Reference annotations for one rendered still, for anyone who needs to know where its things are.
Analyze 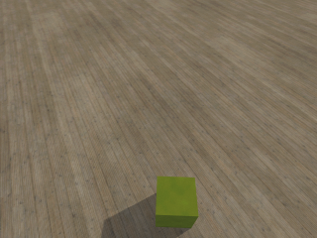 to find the carton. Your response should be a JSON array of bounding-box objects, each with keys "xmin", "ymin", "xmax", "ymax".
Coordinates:
[{"xmin": 156, "ymin": 176, "xmax": 199, "ymax": 228}]

